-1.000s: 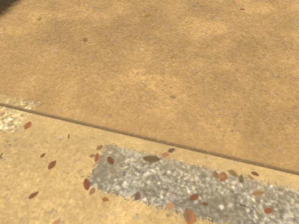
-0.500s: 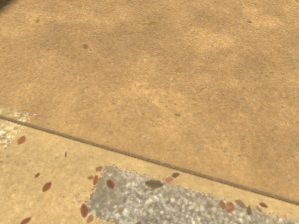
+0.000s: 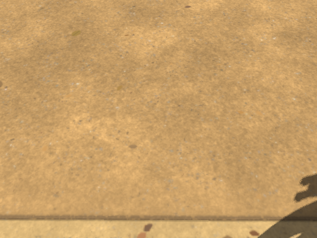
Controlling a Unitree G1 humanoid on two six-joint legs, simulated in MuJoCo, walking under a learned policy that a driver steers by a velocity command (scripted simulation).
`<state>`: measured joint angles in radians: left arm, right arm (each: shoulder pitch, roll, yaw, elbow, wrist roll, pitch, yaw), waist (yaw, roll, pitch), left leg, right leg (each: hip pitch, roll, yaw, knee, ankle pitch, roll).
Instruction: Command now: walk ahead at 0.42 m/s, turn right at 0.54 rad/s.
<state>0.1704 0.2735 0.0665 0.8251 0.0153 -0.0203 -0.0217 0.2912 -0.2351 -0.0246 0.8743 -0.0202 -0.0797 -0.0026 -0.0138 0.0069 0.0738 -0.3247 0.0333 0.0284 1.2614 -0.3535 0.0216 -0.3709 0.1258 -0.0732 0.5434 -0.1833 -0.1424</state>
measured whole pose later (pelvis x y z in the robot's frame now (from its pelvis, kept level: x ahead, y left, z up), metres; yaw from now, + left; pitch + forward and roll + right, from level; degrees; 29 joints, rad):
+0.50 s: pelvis +0.19 +0.04 +0.00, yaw -19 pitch +0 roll -1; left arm 0.27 0.33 0.08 0.79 0.02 0.03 0.02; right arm 0.12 -0.27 0.00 0.71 -0.01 -0.01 -0.04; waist 0.06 -0.03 0.09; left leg -0.39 -0.01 0.00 0.56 -0.19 0.04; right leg -0.34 0.17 0.12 1.06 -0.57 -0.03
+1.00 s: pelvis +0.25 -0.04 +0.02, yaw -36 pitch +1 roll +1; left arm 0.33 0.26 0.03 0.78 0.02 0.00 -0.03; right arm 0.27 -0.31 -0.06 0.76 -0.04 -0.01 0.04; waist 0.00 0.05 -0.03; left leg -0.45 0.06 0.06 0.90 -0.33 0.00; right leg -0.16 0.05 0.01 0.42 -0.28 -0.08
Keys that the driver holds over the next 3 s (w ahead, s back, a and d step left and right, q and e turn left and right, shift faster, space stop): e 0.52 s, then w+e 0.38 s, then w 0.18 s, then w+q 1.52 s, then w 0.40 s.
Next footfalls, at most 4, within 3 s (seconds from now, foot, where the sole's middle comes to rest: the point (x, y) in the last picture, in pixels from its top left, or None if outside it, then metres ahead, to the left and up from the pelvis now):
0.40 left None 0.33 0.09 -0.76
0.90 right None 0.21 -0.10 -0.76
1.36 left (205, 202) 0.59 -0.17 -0.76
1.86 right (261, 162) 0.78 -0.46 -0.76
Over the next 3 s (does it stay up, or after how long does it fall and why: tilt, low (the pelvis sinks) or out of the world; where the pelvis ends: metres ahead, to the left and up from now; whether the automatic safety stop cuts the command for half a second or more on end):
stays up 1.28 -0.31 0.00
